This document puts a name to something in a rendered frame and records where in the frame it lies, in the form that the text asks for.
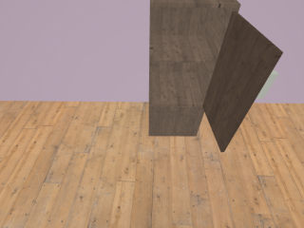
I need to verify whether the cupboard door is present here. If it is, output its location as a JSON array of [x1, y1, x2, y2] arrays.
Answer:
[[202, 11, 283, 152]]

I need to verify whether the handle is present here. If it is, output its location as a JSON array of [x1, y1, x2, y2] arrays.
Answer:
[[257, 70, 278, 99]]

